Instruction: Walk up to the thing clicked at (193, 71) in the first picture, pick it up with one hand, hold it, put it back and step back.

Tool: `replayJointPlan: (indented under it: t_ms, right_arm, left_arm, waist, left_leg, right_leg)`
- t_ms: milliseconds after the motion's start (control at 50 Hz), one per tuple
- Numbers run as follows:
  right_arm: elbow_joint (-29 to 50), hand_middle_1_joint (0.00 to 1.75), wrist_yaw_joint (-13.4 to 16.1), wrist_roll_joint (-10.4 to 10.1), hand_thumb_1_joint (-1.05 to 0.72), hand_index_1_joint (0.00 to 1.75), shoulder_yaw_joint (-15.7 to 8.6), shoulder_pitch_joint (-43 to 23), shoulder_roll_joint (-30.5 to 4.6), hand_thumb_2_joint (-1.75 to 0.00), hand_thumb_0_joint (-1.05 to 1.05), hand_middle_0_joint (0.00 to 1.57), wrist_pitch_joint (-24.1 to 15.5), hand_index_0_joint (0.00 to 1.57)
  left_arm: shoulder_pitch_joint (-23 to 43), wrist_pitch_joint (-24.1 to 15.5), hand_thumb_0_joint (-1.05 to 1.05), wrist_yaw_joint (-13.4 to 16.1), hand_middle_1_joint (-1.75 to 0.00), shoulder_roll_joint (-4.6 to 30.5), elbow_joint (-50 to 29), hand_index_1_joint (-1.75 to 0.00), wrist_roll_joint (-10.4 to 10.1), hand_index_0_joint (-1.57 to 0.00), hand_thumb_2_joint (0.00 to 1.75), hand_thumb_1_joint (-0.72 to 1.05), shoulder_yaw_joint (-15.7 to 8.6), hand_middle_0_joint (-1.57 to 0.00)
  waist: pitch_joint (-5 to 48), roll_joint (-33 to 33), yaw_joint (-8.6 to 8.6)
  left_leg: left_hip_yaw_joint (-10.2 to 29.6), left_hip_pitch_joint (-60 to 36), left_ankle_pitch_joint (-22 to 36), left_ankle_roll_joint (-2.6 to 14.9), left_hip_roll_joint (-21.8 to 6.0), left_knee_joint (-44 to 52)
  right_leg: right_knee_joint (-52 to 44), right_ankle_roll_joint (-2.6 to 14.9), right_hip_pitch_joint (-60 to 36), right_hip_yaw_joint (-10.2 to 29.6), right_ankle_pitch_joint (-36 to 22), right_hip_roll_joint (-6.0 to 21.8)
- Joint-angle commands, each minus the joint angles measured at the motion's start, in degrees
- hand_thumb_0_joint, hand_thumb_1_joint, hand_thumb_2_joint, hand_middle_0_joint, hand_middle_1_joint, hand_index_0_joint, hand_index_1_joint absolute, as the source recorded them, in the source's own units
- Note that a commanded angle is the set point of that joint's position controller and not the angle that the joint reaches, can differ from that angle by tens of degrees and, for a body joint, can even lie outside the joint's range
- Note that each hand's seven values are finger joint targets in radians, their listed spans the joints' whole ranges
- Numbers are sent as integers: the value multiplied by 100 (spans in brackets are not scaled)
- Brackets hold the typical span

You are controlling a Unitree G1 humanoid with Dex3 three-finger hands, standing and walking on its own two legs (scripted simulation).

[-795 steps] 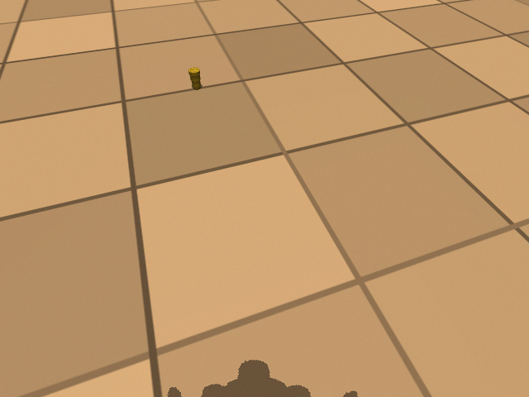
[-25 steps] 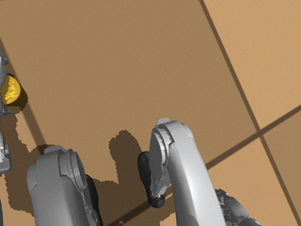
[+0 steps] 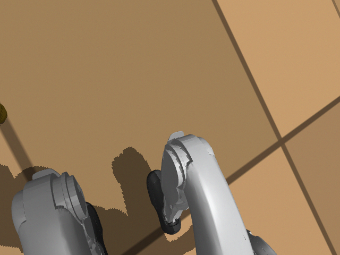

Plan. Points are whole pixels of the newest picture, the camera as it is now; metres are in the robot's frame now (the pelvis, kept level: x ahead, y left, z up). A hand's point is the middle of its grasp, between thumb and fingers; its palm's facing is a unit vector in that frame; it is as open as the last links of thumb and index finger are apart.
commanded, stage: rest palm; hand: left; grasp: from above
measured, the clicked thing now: out of the picture +0.47 +0.31 -0.24
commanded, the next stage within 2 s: close in 0.04 s
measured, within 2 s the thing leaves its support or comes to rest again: leaves its support in 1.74 s
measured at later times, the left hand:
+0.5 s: hand out of the picture +0.47 +0.32 -0.19, palm faces -0.45 -0.10 -0.89, open 13.1 cm
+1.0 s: hand out of the picture +0.46 +0.32 -0.19, palm faces -0.46 -0.10 -0.88, open 11.7 cm
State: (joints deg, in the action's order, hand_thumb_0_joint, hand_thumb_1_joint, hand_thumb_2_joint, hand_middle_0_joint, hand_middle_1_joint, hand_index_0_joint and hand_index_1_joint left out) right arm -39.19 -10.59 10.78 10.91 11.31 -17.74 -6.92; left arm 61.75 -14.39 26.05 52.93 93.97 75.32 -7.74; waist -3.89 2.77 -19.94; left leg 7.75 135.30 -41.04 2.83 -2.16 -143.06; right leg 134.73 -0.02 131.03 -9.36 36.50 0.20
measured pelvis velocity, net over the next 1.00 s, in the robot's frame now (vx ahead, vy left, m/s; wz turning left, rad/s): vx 0.00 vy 0.00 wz -0.01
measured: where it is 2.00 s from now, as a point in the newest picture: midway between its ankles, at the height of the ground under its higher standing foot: (132, 230)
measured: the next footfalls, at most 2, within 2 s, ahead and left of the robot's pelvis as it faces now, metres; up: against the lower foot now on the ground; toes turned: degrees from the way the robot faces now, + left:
none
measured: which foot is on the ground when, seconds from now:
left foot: down 0.00-1.00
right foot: down 0.00-1.00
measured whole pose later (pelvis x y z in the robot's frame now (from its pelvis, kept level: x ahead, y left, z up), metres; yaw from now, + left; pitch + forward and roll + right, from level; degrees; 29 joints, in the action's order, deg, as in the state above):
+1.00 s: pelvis +0.00 +0.00 +0.00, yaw +0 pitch +31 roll -12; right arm -38.1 -11.6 11.4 12.7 10.4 -18.4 -9.5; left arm 63.9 -13.4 26.8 53.7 97.0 74.9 -4.3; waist -3.4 3.2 -20.0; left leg 8.5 135.3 -40.1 2.9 -1.9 -143.3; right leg 134.4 -0.3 130.5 -9.9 35.6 0.0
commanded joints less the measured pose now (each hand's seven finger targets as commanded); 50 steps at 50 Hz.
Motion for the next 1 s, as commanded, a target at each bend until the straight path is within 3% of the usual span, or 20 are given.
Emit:
replayJointPlan:
  t_ms: [0,40,80,100,120,200,300,320,360,440,480,560,600,640,680,800,880,900,940,980]
  right_arm:
    - [-94,30,41,25,-89,30,-514,1290,-1692,-90,0,20,-87,20]
    - [-80,30,27,40,-89,30,-477,1258,-1673,-90,0,20,-107,20]
    - [-50,30,9,61,-90,30,-487,1197,-1705,-90,0,20,-145,20]
    - [-62,30,-1,73,-90,30,-468,1203,-1733,-90,0,20,-160,20]
    - [-51,30,-1,53,-90,30,-423,1115,-1684,-90,0,20,-164,20]
    - [-24,30,-27,90,-89,30,-390,1165,-1738,-90,0,20,-225,20]
    - [26,30,-41,102,-89,30,-295,1097,-1705,-90,0,20,-313,20]
    - [13,30,-24,86,-89,30,-356,1098,-1802,-90,0,20,-313,20]
    - [29,30,-40,89,-90,30,-308,1123,-1743,-90,0,20,-334,20]
    - [69,30,-21,58,-90,30,-311,1075,-1767,-90,0,20,-313,20]
    - [79,30,-50,76,-90,30,-256,1071,-1675,-90,0,20,-340,20]
    - [73,30,-34,41,-90,30,-271,1128,-1733,-90,0,20,-340,20]
    - [82,30,-30,55,-90,30,-269,1076,-1692,-90,0,20,-319,20]
    - [66,30,-53,36,-90,30,-271,1131,-1693,-90,0,20,-314,20]
    - [69,30,-45,28,-90,30,-309,1122,-1707,-90,0,20,-296,20]
    - [54,30,-48,20,-90,30,-354,1130,-1719,-90,0,20,-279,20]
    - [88,30,-43,17,-90,30,-359,1108,-1749,-90,0,20,-282,20]
    - [95,30,-56,29,-90,30,-320,1147,-1684,-90,0,20,-283,20]
    - [78,30,-40,23,-90,30,-340,1078,-1693,-90,0,20,-265,20]
    - [112,30,-48,27,-90,30,-380,1115,-1745,-90,0,20,-300,20]
  left_arm:
    - [1548,-42,0,312,-103,1246,-441,-105,-35,-7,111,-52,-44,-9]
    - [1548,-24,0,366,-104,1245,-302,-106,35,-7,112,-51,-44,-9]
    - [1587,-11,0,370,-106,1060,-155,-108,88,-8,114,-51,178,-10]
    - [1615,0,0,403,-107,1156,-181,-109,110,-7,115,-51,96,-10]
    - [1647,0,0,436,-109,1208,-144,-111,100,-8,116,-50,126,-10]
    - [1751,49,0,488,-110,1231,-46,-110,133,-21,109,-31,150,-20]
    - [1844,93,0,479,-111,1094,124,-109,54,-19,101,-32,308,-17]
    - [1801,83,0,484,-110,1236,-3,-108,41,-20,100,-31,264,-18]
    - [1788,126,0,434,-109,1179,74,-107,33,-22,100,-29,296,-20]
    - [1819,143,0,410,-113,1219,-152,-110,-49,-21,102,-29,319,-19]
    - [1856,165,0,350,-108,1035,12,-106,-95,-22,97,-29,447,-21]
    - [1696,152,0,322,-106,1336,-275,-105,-143,-25,100,-27,267,-25]
    - [1594,136,0,327,-107,1179,-232,-106,-147,-26,99,-25,310,-25]
    - [1649,133,0,284,-106,1192,-293,-105,-127,-28,98,-23,325,-27]
    - [1670,132,0,269,-106,1334,-424,-105,-111,-28,98,-22,260,-27]
    - [1536,168,0,252,-105,962,-114,-104,-95,-31,96,-18,419,-30]
    - [1643,138,0,247,-102,1240,-333,-101,-83,-37,96,-11,301,-36]
    - [1624,140,0,239,-102,1149,-283,-101,-79,-38,96,-10,280,-37]
    - [1576,108,0,273,-104,1126,-282,-102,-77,-40,97,-6,300,-39]
    - [1619,98,0,246,-105,1083,-265,-103,-62,-40,96,-6,359,-38]
  waist:
    - [3506,-1925,-258]
    - [3363,-2006,-288]
    - [3251,-2076,-369]
    - [3307,-2066,-367]
    - [3273,-2026,-319]
    - [3159,-1989,-436]
    - [3020,-1727,-515]
    - [3178,-1919,-402]
    - [3141,-1922,-434]
    - [3429,-2094,-317]
    - [3089,-1880,-450]
    - [3307,-2024,-253]
    - [3338,-1994,-250]
    - [3344,-2098,-295]
    - [3399,-2125,-210]
    - [3191,-2058,-335]
    - [3273,-2054,-237]
    - [3229,-1960,-293]
    - [3298,-2050,-223]
    - [3159,-1903,-310]
  left_leg:
    - [-236,-2452,1045,-61,162,1386]
    - [-182,-2543,1037,-97,161,1459]
    - [-197,-2585,964,-97,153,1427]
    - [-128,-2688,1068,-125,138,1478]
    - [-157,-2478,936,-91,147,1426]
    - [-166,-2453,914,-77,153,1413]
    - [-141,-2218,686,-34,152,1346]
    - [-150,-2274,714,-53,153,1438]
    - [-86,-2423,766,-87,142,1457]
    - [-39,-2559,883,-128,133,1553]
    - [-94,-2235,710,-74,135,1423]
    - [-94,-2411,860,-104,139,1506]
    - [-85,-2407,859,-108,137,1522]
    - [-68,-2486,881,-124,134,1545]
    - [-100,-2412,783,-104,142,1535]
    - [-99,-2450,857,-119,138,1508]
    - [-123,-2420,879,-99,153,1505]
    - [-99,-2439,866,-103,157,1531]
    - [-89,-2466,751,-124,153,1578]
    - [-155,-2289,660,-78,167,1501]
  right_leg:
    - [-1239,137,-2046,-268,-1085,-327]
    - [-1184,154,-1850,-324,-1042,-317]
    - [-1178,160,-1791,-316,-1015,-328]
    - [-1139,153,-1789,-363,-1099,-314]
    - [-1170,159,-1808,-334,-999,-334]
    - [-1161,143,-1783,-338,-986,-323]
    - [-1219,105,-1767,-349,-834,-323]
    - [-1250,119,-1899,-339,-842,-341]
    - [-1161,128,-1759,-372,-891,-317]
    - [-1160,151,-1887,-401,-990,-328]
    - [-1196,129,-1809,-369,-875,-341]
    - [-1198,138,-1978,-351,-964,-330]
    - [-1211,145,-1965,-374,-964,-340]
    - [-1168,152,-1903,-369,-1004,-339]
    - [-1220,156,-1899,-347,-907,-338]
    - [-1181,167,-1791,-365,-987,-352]
    - [-1216,162,-1872,-328,-969,-341]
    - [-1212,154,-1829,-345,-955,-322]
    - [-1198,176,-1807,-357,-848,-329]
    - [-1269,145,-1860,-321,-783,-342]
